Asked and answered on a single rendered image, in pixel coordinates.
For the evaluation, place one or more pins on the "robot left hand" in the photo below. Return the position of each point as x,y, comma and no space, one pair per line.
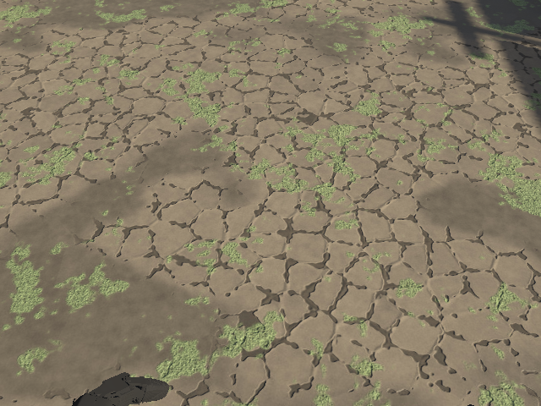
123,390

